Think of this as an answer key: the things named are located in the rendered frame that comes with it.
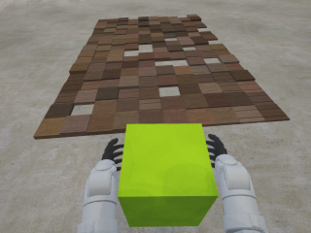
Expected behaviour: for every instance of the robot left hand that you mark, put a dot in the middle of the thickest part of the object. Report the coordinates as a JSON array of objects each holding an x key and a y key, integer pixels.
[{"x": 110, "y": 154}]

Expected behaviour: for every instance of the robot right hand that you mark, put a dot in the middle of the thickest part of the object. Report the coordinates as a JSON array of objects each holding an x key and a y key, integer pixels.
[{"x": 218, "y": 148}]

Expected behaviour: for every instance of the carton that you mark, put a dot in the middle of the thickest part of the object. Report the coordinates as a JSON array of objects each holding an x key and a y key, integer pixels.
[{"x": 166, "y": 176}]

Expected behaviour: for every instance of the right robot forearm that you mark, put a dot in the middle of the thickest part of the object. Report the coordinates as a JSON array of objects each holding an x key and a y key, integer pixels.
[{"x": 239, "y": 199}]

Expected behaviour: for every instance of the left robot forearm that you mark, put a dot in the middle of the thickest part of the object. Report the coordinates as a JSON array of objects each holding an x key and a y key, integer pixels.
[{"x": 100, "y": 199}]

